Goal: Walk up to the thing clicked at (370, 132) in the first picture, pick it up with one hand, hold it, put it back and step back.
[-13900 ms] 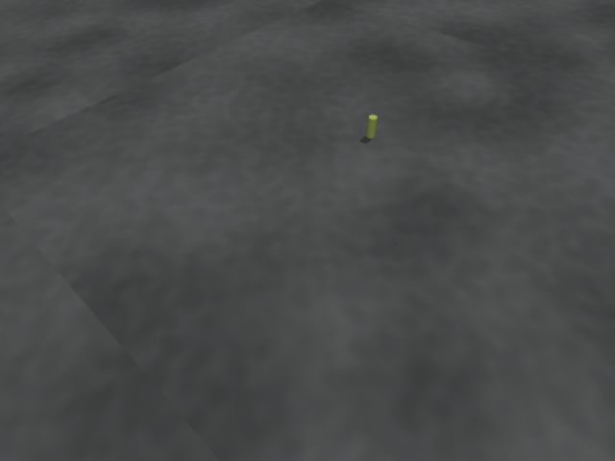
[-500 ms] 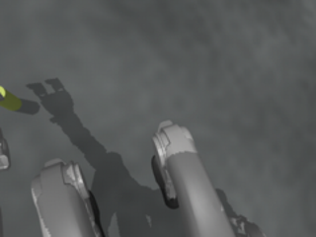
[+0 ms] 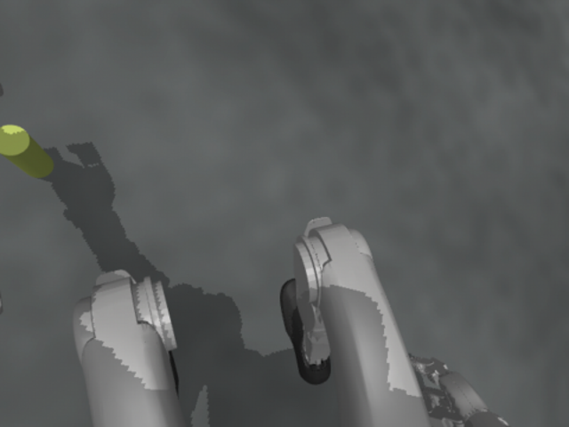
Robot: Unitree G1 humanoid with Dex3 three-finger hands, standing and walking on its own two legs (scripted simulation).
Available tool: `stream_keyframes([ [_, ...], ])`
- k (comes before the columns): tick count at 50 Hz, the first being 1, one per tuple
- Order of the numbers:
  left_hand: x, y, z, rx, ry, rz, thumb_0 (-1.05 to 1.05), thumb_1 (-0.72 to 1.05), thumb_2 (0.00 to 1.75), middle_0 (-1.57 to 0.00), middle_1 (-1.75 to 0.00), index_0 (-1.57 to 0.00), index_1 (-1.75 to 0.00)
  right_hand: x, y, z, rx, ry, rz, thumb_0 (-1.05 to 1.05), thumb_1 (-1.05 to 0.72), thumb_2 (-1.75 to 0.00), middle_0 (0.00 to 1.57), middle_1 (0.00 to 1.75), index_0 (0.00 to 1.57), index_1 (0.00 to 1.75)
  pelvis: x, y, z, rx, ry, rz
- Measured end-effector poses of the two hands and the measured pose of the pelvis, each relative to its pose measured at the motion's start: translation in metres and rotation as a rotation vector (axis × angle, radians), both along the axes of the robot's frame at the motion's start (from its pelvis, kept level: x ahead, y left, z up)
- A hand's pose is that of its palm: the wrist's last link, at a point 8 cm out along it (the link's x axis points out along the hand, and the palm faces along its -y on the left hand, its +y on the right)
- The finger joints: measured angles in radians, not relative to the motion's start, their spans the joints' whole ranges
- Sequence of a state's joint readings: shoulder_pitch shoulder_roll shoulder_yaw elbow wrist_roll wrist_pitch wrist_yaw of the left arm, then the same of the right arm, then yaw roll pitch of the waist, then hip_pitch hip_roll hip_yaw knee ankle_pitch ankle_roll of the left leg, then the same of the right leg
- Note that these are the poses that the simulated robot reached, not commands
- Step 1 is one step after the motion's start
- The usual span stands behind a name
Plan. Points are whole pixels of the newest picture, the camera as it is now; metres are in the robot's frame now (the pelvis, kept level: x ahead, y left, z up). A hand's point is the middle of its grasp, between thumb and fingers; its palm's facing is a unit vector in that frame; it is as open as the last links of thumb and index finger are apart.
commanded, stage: rest palm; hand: left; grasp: from above
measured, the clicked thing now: (26, 154) +0.52 +0.29 -0.27
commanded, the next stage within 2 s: close in 0.86 s
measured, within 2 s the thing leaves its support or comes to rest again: neither
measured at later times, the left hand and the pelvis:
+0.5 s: hand (1, 149) +0.51 +0.30 -0.21, palm faces -0.45 -0.07 -0.89, open 12.2 cm; pelvis +0.00 +0.00 -0.02, yaw -2 degrees
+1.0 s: hand (5, 156) +0.50 +0.30 -0.23, palm faces -0.45 -0.09 -0.89, open 11.2 cm; pelvis +0.00 +0.00 -0.02, yaw -3 degrees
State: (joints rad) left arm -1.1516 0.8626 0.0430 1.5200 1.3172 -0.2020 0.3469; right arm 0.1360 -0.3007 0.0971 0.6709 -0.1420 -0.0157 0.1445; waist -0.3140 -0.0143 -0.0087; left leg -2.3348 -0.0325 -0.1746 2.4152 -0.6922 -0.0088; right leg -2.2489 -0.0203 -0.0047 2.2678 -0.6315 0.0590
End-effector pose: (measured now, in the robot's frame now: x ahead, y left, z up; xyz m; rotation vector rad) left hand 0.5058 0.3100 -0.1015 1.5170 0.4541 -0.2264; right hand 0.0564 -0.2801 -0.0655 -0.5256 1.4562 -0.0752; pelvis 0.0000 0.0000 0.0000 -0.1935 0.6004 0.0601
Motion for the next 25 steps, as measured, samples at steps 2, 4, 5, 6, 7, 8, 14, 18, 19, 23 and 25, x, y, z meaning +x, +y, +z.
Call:
stream_keyframes([
  [2, 0.004, -0.003, -0.002, 0.001, 0.018, 0.000, 0.00, -0.27, 0.88, -0.26, -0.95, -0.28, -0.93, 0.000, 0.002, 0.001, 0.002, -0.007, 0.002, -0.01, -0.91, -0.90, 0.20, 0.30, 0.20, 0.30, 0.000, 0.001, 0.000, -0.005, 0.000, -0.001],
  [4, 0.006, -0.007, -0.007, -0.003, 0.037, -0.003, 0.00, -0.27, 0.87, -0.24, -0.96, -0.27, -0.93, -0.003, 0.004, 0.002, 0.006, -0.004, 0.000, -0.01, -0.91, -0.90, 0.20, 0.30, 0.20, 0.30, 0.000, 0.002, -0.001, -0.009, -0.002, -0.003],
  [5, 0.007, -0.009, -0.010, -0.007, 0.043, -0.005, 0.00, -0.27, 0.87, -0.24, -0.96, -0.26, -0.94, -0.006, 0.006, 0.002, 0.009, 0.001, -0.002, -0.01, -0.91, -0.90, 0.20, 0.30, 0.20, 0.30, 0.000, 0.003, -0.001, -0.010, -0.003, -0.003],
  [6, 0.007, -0.010, -0.013, -0.010, 0.047, -0.008, 0.00, -0.28, 0.87, -0.23, -0.96, -0.26, -0.94, -0.009, 0.007, 0.002, 0.011, 0.008, -0.005, -0.01, -0.91, -0.90, 0.20, 0.30, 0.20, 0.30, 0.000, 0.003, -0.002, -0.011, -0.005, -0.004],
  [7, 0.007, -0.012, -0.016, -0.014, 0.050, -0.011, 0.00, -0.28, 0.86, -0.23, -0.97, -0.26, -0.94, -0.013, 0.009, 0.002, 0.014, 0.018, -0.008, -0.01, -0.91, -0.90, 0.20, 0.30, 0.20, 0.30, 0.000, 0.003, -0.002, -0.012, -0.007, -0.005],
  [8, 0.007, -0.013, -0.019, -0.017, 0.051, -0.013, 0.00, -0.28, 0.86, -0.23, -0.97, -0.26, -0.94, -0.017, 0.010, 0.002, 0.017, 0.028, -0.013, -0.01, -0.91, -0.90, 0.20, 0.30, 0.20, 0.30, 0.000, 0.003, -0.003, -0.013, -0.008, -0.006],
  [14, 0.002, -0.016, -0.037, -0.027, 0.059, -0.018, 0.00, -0.30, 0.84, -0.22, -0.96, -0.24, -0.93, -0.044, 0.017, 0.002, 0.028, 0.090, -0.037, -0.01, -0.91, -0.90, 0.21, 0.30, 0.20, 0.30, -0.001, 0.002, -0.008, -0.016, -0.019, -0.010],
  [18, 0.003, -0.013, -0.044, -0.022, 0.047, -0.017, 0.00, -0.29, 0.86, -0.22, -0.95, -0.25, -0.93, -0.058, 0.020, 0.002, 0.030, 0.122, -0.046, 0.00, -0.90, -0.90, 0.21, 0.30, 0.20, 0.30, -0.001, 0.001, -0.013, -0.019, -0.026, -0.015],
  [19, 0.003, -0.013, -0.045, -0.021, 0.045, -0.016, 0.00, -0.29, 0.86, -0.22, -0.96, -0.25, -0.93, -0.061, 0.020, 0.001, 0.030, 0.127, -0.047, 0.00, -0.90, -0.90, 0.21, 0.30, 0.20, 0.30, -0.002, 0.001, -0.014, -0.020, -0.029, -0.017],
  [23, 0.006, -0.012, -0.050, -0.019, 0.032, -0.013, 0.00, -0.27, 0.89, -0.24, -0.96, -0.27, -0.94, -0.068, 0.021, 0.002, 0.028, 0.140, -0.045, 0.00, -0.90, -0.90, 0.21, 0.30, 0.20, 0.30, -0.001, 0.002, -0.018, -0.026, -0.035, -0.022],
  [25, 0.008, -0.013, -0.052, -0.019, 0.031, -0.011, 0.00, -0.25, 0.90, -0.25, -0.97, -0.27, -0.95, -0.070, 0.022, 0.002, 0.029, 0.141, -0.043, 0.00, -0.90, -0.90, 0.21, 0.30, 0.20, 0.30, -0.001, 0.002, -0.019, -0.028, -0.036, -0.024],
])
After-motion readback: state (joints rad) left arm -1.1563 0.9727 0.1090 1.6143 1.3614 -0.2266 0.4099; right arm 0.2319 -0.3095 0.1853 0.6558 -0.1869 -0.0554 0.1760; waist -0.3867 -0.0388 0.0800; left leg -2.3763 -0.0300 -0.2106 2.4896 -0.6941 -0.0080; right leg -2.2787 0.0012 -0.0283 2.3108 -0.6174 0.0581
